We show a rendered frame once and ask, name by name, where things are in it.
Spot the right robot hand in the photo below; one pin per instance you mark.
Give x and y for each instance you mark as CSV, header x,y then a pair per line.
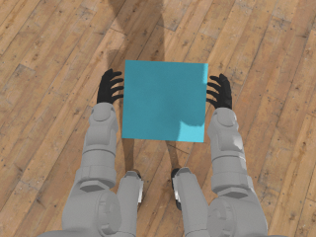
x,y
223,97

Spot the left robot thigh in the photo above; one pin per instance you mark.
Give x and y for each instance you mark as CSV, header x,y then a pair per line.
x,y
129,195

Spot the robot right upper arm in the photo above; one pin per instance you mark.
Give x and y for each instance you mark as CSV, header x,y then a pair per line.
x,y
234,217

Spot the robot left shin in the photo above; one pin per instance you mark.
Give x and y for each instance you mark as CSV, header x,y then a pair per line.
x,y
130,173

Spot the robot right forearm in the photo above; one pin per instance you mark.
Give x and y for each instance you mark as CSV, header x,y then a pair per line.
x,y
229,171

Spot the robot left forearm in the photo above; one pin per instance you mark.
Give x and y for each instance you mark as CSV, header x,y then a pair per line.
x,y
97,170

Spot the left robot hand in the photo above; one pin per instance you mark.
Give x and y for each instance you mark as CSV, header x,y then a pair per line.
x,y
105,92

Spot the carton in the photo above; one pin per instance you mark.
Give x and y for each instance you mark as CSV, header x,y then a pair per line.
x,y
164,100

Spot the robot left upper arm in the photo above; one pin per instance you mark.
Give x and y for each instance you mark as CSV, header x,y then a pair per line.
x,y
91,214

